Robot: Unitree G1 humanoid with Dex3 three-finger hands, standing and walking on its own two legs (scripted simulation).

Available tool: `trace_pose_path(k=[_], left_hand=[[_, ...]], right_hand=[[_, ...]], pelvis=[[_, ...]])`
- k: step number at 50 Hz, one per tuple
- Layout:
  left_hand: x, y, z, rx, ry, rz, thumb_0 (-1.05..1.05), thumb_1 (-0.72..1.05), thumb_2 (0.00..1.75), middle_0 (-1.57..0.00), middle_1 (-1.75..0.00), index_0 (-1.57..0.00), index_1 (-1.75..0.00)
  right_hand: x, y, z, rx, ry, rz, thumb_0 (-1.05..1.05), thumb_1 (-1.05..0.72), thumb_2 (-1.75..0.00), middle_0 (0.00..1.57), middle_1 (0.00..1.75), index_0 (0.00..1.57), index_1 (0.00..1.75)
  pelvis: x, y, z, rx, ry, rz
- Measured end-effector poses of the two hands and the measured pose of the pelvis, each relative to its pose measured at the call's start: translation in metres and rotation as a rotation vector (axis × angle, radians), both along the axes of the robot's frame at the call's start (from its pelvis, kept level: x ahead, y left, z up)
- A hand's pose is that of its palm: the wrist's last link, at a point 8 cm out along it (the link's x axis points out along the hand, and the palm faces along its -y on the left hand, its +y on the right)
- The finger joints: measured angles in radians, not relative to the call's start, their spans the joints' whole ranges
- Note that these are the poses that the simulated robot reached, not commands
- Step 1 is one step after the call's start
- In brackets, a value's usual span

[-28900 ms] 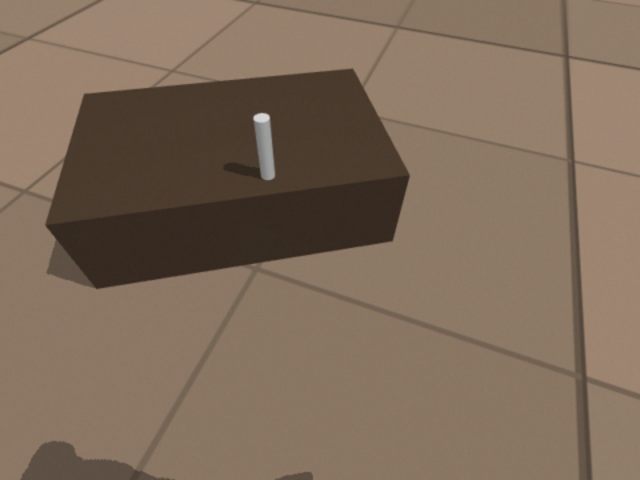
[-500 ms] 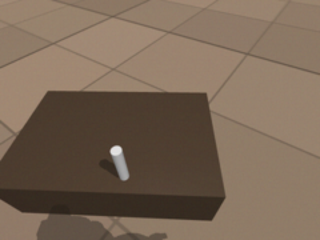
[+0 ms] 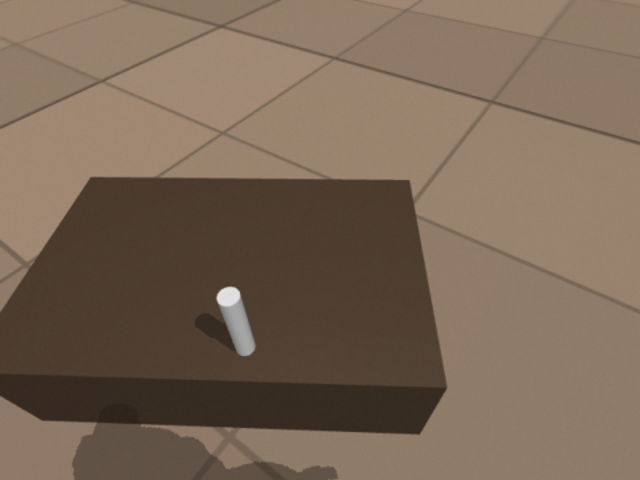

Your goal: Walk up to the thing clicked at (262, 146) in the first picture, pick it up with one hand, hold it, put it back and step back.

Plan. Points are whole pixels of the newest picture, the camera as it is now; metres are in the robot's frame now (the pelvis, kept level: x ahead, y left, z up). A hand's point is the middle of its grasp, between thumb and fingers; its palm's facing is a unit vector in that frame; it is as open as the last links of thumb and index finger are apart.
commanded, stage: home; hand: left
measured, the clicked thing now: (237, 324) +0.48 +0.21 -0.31
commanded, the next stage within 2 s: stand in 0.30 s
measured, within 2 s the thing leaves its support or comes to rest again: neither
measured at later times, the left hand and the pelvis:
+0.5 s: hand out of the picture +0.07 +0.25 -0.15, palm faces -0.02 -0.93 -0.36, open 17.3 cm; pelvis +0.01 +0.00 +0.00, yaw +0 degrees
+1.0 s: hand out of the picture +0.10 +0.25 -0.15, palm faces -0.02 -0.94 -0.35, open 7.8 cm; pelvis +0.02 +0.00 +0.00, yaw -1 degrees
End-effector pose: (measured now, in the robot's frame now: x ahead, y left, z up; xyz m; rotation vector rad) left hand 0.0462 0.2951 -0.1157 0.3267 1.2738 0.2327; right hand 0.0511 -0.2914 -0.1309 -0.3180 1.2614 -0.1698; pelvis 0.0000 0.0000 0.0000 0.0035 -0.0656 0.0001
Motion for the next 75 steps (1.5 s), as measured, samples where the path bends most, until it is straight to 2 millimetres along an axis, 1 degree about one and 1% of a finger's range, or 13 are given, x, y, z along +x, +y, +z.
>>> trace_pose_path(k=[13,24,27,30,35,38,43,45,48,52,57,66,75], left_hand=[[0.010,-0.002,0.001,-0.001,-0.012,-0.006,0.00,-0.59,0.02,-0.05,-0.05,-0.05,-0.04],[0.022,-0.003,0.000,-0.010,-0.004,-0.008,0.00,-0.56,0.05,-0.07,-0.07,-0.07,-0.07],[0.026,-0.003,0.000,-0.011,-0.005,-0.010,0.00,-0.47,0.13,-0.11,-0.14,-0.11,-0.13],[0.031,-0.003,0.000,-0.012,-0.009,-0.012,0.00,-0.33,0.27,-0.15,-0.20,-0.15,-0.19],[0.039,-0.003,0.001,-0.014,-0.019,-0.017,0.00,-0.02,0.56,-0.18,-0.26,-0.18,-0.25],[0.044,-0.003,0.001,-0.016,-0.026,-0.018,0.00,0.20,0.69,-0.19,-0.28,-0.20,-0.27],[0.049,-0.003,0.002,-0.017,-0.036,-0.022,0.00,0.55,0.82,-0.20,-0.30,-0.20,-0.29],[0.050,-0.003,0.002,-0.017,-0.039,-0.024,0.00,0.65,0.84,-0.20,-0.30,-0.20,-0.29],[0.051,-0.003,0.002,-0.017,-0.043,-0.024,0.00,0.76,0.87,-0.20,-0.30,-0.21,-0.29],[0.051,-0.002,0.002,-0.018,-0.042,-0.026,0.00,0.84,0.88,-0.20,-0.30,-0.21,-0.30],[0.048,-0.001,0.001,-0.019,-0.030,-0.024,0.01,0.88,0.89,-0.20,-0.30,-0.21,-0.30],[0.046,0.000,-0.001,-0.023,-0.012,-0.028,0.01,0.90,0.89,-0.20,-0.30,-0.21,-0.30],[0.051,0.001,0.000,-0.023,-0.022,-0.035,0.01,0.90,0.89,-0.20,-0.30,-0.21,-0.30]], right_hand=[[0.006,-0.004,0.001,0.002,-0.003,0.000,0.00,-0.90,-0.90,0.20,0.30,0.21,0.30],[0.009,-0.007,0.002,-0.010,0.020,-0.007,0.00,-0.90,-0.90,0.20,0.30,0.21,0.30],[0.012,-0.007,0.003,-0.010,0.020,-0.008,0.00,-0.90,-0.90,0.20,0.30,0.21,0.30],[0.017,-0.006,0.003,-0.011,0.014,-0.007,0.00,-0.90,-0.90,0.20,0.30,0.21,0.30],[0.025,-0.005,0.004,-0.010,0.001,-0.004,0.00,-0.90,-0.90,0.20,0.30,0.21,0.30],[0.030,-0.004,0.005,-0.010,-0.008,-0.002,0.00,-0.90,-0.90,0.20,0.30,0.21,0.30],[0.035,-0.004,0.006,-0.010,-0.022,-0.004,0.00,-0.90,-0.90,0.20,0.30,0.21,0.30],[0.037,-0.004,0.007,-0.011,-0.026,-0.005,0.00,-0.90,-0.90,0.20,0.30,0.21,0.30],[0.037,-0.005,0.008,-0.012,-0.029,-0.006,0.00,-0.90,-0.90,0.20,0.30,0.21,0.30],[0.036,-0.005,0.008,-0.013,-0.027,-0.011,0.00,-0.90,-0.90,0.20,0.30,0.21,0.30],[0.032,-0.005,0.008,-0.014,-0.015,-0.018,0.00,-0.90,-0.90,0.20,0.30,0.21,0.30],[0.025,-0.005,0.008,-0.016,0.007,-0.028,0.00,-0.90,-0.90,0.20,0.30,0.21,0.30],[0.028,-0.002,0.007,-0.012,0.002,-0.027,0.00,-0.90,-0.90,0.20,0.30,0.21,0.30]], pelvis=[[0.003,-0.003,0.000,-0.001,0.008,-0.001],[0.011,-0.003,0.001,-0.002,0.023,-0.004],[0.013,-0.003,0.001,-0.002,0.024,-0.005],[0.016,-0.002,0.001,-0.001,0.025,-0.006],[0.019,-0.001,0.002,-0.002,0.026,-0.007],[0.020,-0.001,0.002,-0.001,0.026,-0.008],[0.022,-0.001,0.002,-0.002,0.024,-0.011],[0.022,-0.001,0.002,-0.002,0.024,-0.012],[0.022,0.000,0.002,-0.002,0.023,-0.013],[0.022,0.000,0.002,-0.003,0.024,-0.015],[0.023,0.000,0.002,-0.003,0.027,-0.018],[0.024,0.002,0.002,-0.003,0.031,-0.022],[0.026,0.003,0.002,-0.001,0.031,-0.023]])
